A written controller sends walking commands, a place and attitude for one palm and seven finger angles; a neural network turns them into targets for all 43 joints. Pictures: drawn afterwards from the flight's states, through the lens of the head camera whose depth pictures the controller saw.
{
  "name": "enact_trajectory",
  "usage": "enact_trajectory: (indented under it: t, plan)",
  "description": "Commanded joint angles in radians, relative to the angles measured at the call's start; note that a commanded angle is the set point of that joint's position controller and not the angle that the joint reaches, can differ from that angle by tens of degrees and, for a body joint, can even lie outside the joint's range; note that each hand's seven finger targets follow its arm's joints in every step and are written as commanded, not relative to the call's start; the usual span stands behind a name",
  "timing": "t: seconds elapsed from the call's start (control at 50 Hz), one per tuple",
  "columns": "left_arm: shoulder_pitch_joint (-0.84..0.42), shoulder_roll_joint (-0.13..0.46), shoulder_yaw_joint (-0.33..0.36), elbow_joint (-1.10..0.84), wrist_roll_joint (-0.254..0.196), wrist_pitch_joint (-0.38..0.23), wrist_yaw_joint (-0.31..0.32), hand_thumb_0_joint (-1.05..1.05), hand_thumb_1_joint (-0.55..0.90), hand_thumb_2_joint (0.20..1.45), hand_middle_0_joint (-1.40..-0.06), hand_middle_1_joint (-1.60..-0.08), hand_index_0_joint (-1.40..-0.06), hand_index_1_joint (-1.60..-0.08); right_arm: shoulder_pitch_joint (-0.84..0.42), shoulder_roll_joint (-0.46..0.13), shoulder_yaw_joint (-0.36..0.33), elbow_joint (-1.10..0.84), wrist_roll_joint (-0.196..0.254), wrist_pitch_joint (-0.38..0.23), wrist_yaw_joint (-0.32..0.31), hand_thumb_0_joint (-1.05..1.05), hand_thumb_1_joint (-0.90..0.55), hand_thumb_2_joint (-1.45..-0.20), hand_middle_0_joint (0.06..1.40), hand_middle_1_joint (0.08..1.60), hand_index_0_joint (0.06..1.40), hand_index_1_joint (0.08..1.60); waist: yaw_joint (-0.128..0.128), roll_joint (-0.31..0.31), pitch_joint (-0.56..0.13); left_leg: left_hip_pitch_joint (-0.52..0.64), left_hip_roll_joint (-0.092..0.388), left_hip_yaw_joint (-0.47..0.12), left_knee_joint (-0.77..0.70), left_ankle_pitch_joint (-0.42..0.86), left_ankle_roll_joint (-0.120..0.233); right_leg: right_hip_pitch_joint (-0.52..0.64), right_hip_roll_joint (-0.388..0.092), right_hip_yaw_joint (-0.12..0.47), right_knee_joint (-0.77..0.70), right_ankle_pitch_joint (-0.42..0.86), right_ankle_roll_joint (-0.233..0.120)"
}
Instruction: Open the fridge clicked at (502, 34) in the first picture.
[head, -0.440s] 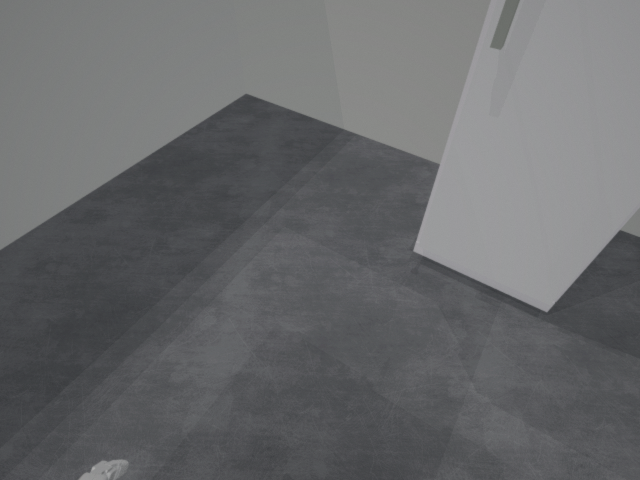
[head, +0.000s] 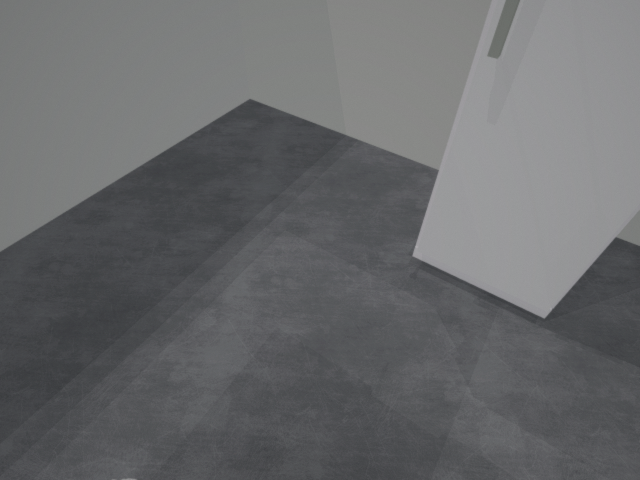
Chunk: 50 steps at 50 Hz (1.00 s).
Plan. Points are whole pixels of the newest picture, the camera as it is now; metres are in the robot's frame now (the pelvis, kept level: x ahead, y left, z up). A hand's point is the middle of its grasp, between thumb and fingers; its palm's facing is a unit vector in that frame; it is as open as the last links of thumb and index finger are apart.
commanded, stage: stand and wait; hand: left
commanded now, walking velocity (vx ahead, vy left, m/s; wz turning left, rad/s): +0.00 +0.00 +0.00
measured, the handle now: out of the picture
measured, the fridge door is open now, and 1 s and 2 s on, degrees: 0 0 0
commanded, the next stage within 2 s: look at it before walking up in 0.54 s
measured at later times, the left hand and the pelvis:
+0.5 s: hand out of the picture +0.06 +0.24 -0.15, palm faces -0.04 -0.94 -0.34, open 7.4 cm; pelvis -0.02 -0.01 +0.00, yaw +0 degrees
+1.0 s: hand out of the picture +0.06 +0.24 -0.15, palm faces -0.04 -0.94 -0.33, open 7.4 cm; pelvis -0.01 +0.00 +0.00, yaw +0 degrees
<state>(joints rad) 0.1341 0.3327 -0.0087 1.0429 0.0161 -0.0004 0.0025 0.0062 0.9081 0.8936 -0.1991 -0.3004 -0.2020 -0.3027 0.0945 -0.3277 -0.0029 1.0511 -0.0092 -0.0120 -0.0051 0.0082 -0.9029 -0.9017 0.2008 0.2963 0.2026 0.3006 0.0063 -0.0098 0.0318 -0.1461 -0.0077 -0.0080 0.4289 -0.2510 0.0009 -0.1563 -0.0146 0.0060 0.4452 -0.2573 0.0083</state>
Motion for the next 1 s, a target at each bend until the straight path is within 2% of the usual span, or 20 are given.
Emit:
enact_trajectory:
  t: [0.0, 0.3, 0.36, 0.52, 0.72, 0.84, 0.86, 0.98]
  plan:
    - [-0.056, 0.214, 0.050, -0.066, -0.007, -0.024, 0.011, 0.000, 0.900, 0.900, -0.200, -0.300, -0.200, -0.300, -0.054, -0.211, -0.043, -0.060, -0.003, -0.022, -0.011, 0.000, -0.900, -0.900, 0.200, 0.300, 0.200, 0.300, -0.006, 0.010, -0.087, 0.021, 0.114, -0.081, -0.065, 0.224, 0.034, 0.022, -0.108, 0.087, -0.069, 0.233, -0.043]
    - [-0.054, 0.223, 0.045, -0.027, -0.006, -0.024, 0.007, 0.000, 0.900, 0.900, -0.200, -0.300, -0.200, -0.300, -0.028, -0.217, -0.035, -0.012, -0.001, -0.018, -0.006, 0.000, -0.900, -0.900, 0.200, 0.300, 0.200, 0.300, -0.004, -0.004, -0.035, -0.014, 0.113, -0.098, -0.108, 0.109, 0.028, -0.008, -0.106, 0.112, -0.129, 0.070, -0.043]
    - [-0.048, 0.222, 0.045, -0.025, -0.006, -0.025, 0.007, 0.000, 0.900, 0.900, -0.200, -0.300, -0.200, -0.300, -0.022, -0.217, -0.035, -0.010, -0.001, -0.020, -0.005, 0.000, -0.900, -0.900, 0.200, 0.300, 0.200, 0.300, -0.004, 0.000, -0.055, -0.002, 0.116, -0.097, -0.105, 0.120, 0.029, -0.004, -0.110, 0.109, -0.129, 0.077, -0.042]
    - [-0.052, 0.217, 0.044, -0.025, -0.005, -0.025, 0.006, 0.000, 0.900, 0.900, -0.200, -0.300, -0.200, -0.300, -0.022, -0.216, -0.035, -0.002, -0.001, -0.020, -0.004, 0.000, -0.900, -0.900, 0.200, 0.300, 0.200, 0.300, -0.004, 0.001, -0.034, -0.014, 0.115, -0.102, -0.114, 0.105, 0.026, -0.021, -0.105, 0.111, -0.137, 0.051, -0.040]
    - [-0.049, 0.215, 0.044, -0.022, -0.005, -0.026, 0.006, 0.000, 0.900, 0.900, -0.200, -0.300, -0.200, -0.300, -0.025, -0.216, -0.035, -0.002, 0.001, -0.022, -0.005, 0.000, -0.900, -0.900, 0.200, 0.300, 0.200, 0.300, -0.004, 0.014, -0.057, 0.001, 0.122, -0.100, -0.113, 0.138, 0.027, -0.003, -0.106, 0.101, -0.126, 0.104, -0.038]
    - [-0.044, 0.215, 0.044, -0.021, -0.005, -0.029, 0.008, 0.000, 0.900, 0.900, -0.200, -0.300, -0.200, -0.300, -0.025, -0.216, -0.035, -0.003, 0.003, -0.023, -0.006, 0.000, -0.900, -0.900, 0.200, 0.300, 0.200, 0.300, -0.004, 0.000, -0.082, 0.022, 0.125, -0.098, -0.102, 0.206, 0.027, 0.022, -0.108, 0.095, -0.113, 0.191, -0.040]
    - [-0.043, 0.214, 0.043, -0.019, -0.006, -0.028, 0.008, 0.000, 0.900, 0.900, -0.200, -0.300, -0.200, -0.300, -0.030, -0.218, -0.035, -0.003, 0.002, -0.023, -0.006, 0.000, -0.900, -0.900, 0.200, 0.300, 0.200, 0.300, -0.004, 0.016, -0.077, 0.026, 0.126, -0.095, -0.105, 0.206, 0.027, 0.018, -0.109, 0.093, -0.113, 0.192, -0.038]
    - [-0.044, 0.216, 0.044, -0.017, -0.005, -0.027, 0.009, 0.000, 0.900, 0.900, -0.200, -0.300, -0.200, -0.300, -0.033, -0.219, -0.034, -0.003, 0.002, -0.023, -0.007, 0.000, -0.900, -0.900, 0.200, 0.300, 0.200, 0.300, -0.003, 0.022, -0.081, 0.033, 0.128, -0.095, -0.111, 0.227, 0.027, 0.033, -0.109, 0.087, -0.112, 0.210, -0.036]
